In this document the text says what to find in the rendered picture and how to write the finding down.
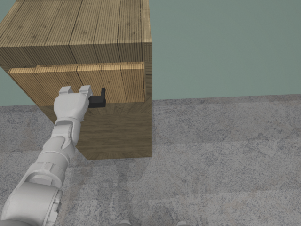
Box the handle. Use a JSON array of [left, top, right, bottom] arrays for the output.
[[88, 88, 106, 108]]

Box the left robot hand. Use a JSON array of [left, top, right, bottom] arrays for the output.
[[54, 85, 93, 122]]

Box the robot left shin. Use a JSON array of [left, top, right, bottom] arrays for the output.
[[120, 220, 130, 224]]

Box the drawer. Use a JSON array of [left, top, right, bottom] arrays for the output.
[[8, 62, 145, 106]]

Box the left robot upper arm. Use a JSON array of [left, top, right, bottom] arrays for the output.
[[0, 181, 63, 226]]

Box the cabinet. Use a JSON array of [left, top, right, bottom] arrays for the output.
[[0, 0, 152, 160]]

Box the left robot forearm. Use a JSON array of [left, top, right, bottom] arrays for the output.
[[1, 117, 81, 220]]

